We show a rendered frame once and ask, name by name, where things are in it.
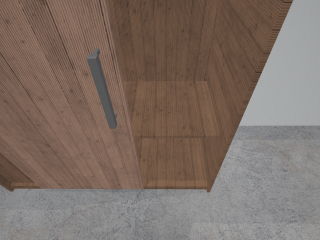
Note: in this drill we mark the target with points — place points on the wardrobe door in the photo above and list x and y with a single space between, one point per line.
52 123
12 172

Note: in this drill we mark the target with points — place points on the handle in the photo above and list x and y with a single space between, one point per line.
100 83

